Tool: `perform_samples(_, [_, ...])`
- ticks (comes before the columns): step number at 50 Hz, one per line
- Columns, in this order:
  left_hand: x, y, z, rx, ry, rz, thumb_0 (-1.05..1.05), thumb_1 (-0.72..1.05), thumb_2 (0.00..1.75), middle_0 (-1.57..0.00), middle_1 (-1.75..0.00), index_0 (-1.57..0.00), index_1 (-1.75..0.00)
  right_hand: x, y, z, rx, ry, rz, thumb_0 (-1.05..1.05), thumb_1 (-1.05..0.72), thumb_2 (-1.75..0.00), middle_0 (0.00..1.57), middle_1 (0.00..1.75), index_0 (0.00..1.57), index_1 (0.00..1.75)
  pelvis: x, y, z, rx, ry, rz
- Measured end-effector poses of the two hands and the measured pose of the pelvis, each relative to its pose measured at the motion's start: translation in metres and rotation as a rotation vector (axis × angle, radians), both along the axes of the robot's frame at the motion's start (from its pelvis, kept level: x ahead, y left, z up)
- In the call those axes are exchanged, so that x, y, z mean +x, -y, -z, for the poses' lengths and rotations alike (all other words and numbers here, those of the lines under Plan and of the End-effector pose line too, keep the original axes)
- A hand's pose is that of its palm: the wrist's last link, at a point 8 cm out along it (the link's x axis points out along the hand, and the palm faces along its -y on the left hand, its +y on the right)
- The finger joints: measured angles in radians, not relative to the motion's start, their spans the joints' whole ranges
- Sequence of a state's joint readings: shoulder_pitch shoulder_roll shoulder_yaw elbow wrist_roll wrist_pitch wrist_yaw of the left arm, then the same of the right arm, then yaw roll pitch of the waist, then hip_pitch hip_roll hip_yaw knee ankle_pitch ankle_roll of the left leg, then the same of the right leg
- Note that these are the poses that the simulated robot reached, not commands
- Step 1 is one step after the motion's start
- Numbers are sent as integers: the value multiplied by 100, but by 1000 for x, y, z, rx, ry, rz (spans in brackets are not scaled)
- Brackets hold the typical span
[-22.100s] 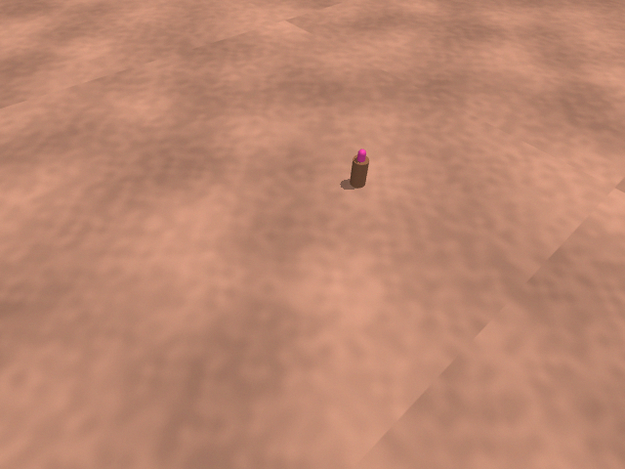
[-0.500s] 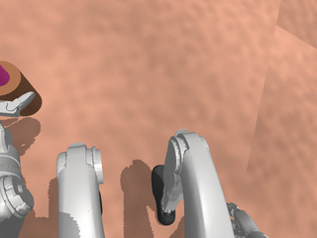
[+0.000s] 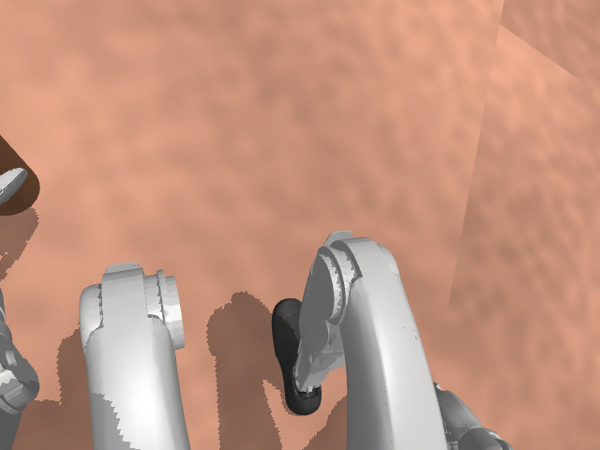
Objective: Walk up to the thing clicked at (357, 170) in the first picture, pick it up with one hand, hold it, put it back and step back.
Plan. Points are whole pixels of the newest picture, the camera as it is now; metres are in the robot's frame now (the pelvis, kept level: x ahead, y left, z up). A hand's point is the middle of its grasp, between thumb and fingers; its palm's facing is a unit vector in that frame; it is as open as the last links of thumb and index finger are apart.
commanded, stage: lower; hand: left
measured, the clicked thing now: out of the picture +0.45 +0.31 -0.12
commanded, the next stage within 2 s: loosen in 1.10 s
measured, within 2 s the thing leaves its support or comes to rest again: neither
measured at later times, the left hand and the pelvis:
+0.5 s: hand out of the picture +0.45 +0.31 -0.18, palm faces +0.51 -0.86 -0.05, open 10.9 cm; pelvis +0.00 +0.00 -0.02, yaw -3 degrees
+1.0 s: hand out of the picture +0.45 +0.31 -0.20, palm faces +0.50 -0.87 -0.04, open 10.9 cm; pelvis -0.01 +0.01 -0.02, yaw -5 degrees
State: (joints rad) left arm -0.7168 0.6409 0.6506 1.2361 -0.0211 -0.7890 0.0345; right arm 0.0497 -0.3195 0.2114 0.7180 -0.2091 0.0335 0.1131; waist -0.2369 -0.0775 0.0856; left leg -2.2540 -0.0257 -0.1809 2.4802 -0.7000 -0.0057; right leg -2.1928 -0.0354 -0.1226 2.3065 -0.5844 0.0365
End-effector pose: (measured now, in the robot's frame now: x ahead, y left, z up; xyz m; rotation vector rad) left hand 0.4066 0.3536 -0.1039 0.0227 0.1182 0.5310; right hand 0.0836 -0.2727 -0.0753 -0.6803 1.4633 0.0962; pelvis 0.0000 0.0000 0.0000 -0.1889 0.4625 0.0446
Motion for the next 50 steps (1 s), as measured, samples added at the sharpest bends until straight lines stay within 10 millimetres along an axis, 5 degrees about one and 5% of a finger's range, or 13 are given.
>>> perform_samples(24, [-3, 4, 64, -15, -23, -2, -4, -61, 102, -72, -112, -75, -115, 6, -2, -4, -62, -66, -136, -1, -91, -91, 20, 30, 21, 30, -2, -5, 17, -46, 73, 24])
perform_samples(50, [-2, 5, 95, -25, -16, 6, -4, -61, 102, -72, -112, -75, -114, 18, -11, -15, -113, -66, -269, -1, -90, -90, 20, 30, 21, 30, -8, -11, 25, -97, 152, 47])
